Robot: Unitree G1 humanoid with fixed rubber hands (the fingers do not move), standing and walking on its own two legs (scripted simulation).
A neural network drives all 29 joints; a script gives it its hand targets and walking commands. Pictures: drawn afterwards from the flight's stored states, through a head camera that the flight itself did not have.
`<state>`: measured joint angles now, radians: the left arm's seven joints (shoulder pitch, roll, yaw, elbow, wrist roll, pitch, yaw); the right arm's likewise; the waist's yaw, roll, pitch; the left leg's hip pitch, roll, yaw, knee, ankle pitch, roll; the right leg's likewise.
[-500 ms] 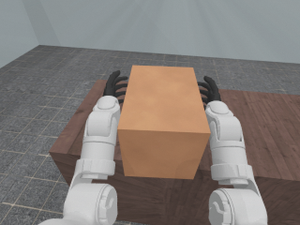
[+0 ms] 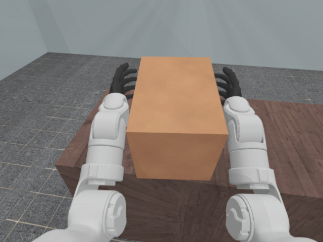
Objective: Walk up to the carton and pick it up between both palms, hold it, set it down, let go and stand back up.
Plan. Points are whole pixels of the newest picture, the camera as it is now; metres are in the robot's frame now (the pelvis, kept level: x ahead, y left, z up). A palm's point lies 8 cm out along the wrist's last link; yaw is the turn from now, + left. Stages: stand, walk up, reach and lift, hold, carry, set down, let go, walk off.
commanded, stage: hold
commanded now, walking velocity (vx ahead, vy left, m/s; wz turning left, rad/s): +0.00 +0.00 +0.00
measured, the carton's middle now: (174, 116) +0.36 +0.00 +0.18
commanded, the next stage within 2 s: none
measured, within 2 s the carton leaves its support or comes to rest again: neither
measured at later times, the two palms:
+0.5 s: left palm (123, 100) +0.38 +0.13 +0.21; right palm (230, 109) +0.37 -0.14 +0.20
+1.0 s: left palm (122, 93) +0.38 +0.13 +0.23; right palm (231, 104) +0.38 -0.14 +0.21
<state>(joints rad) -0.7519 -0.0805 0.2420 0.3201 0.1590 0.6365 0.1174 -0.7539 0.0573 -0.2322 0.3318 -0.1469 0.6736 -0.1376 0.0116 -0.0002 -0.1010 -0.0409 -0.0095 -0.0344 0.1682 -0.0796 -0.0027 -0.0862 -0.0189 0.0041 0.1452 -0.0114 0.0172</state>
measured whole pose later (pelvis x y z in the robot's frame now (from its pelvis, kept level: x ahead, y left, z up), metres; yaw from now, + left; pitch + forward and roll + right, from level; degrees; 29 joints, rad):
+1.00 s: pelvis -0.01 +0.00 +0.00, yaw +1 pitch +0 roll +0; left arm -0.88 -0.05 0.26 0.50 0.15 0.62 0.12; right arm -0.82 0.04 -0.27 0.44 -0.17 0.67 -0.13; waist -0.02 0.01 -0.11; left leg -0.14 -0.03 -0.04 0.24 -0.09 0.00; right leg -0.18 -0.03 0.01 0.22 -0.04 0.02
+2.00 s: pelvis +0.00 +0.00 +0.00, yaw +2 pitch -6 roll +0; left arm -0.74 -0.06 0.25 0.33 0.17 0.72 0.09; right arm -0.73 0.09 -0.24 0.36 -0.18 0.74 -0.12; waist 0.01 -0.01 -0.06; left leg 0.00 -0.02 -0.06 0.18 -0.08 0.00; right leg -0.03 -0.01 0.02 0.16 -0.03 0.01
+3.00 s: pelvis +0.00 +0.00 +0.00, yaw +1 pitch -1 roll +0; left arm -0.82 -0.09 0.30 0.49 0.17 0.60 0.12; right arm -0.79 0.05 -0.29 0.47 -0.14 0.67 -0.14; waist -0.01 0.00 -0.12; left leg -0.13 -0.02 -0.04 0.28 -0.13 0.00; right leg -0.17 0.00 0.05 0.28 -0.09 0.01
